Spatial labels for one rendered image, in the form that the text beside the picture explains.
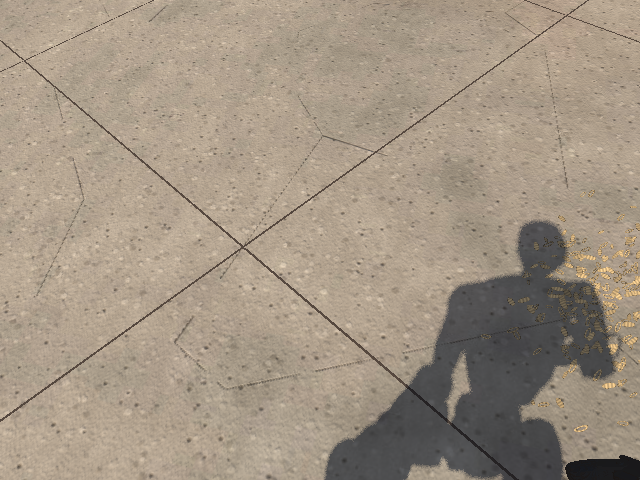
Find robot right hand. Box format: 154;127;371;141
565;455;640;480

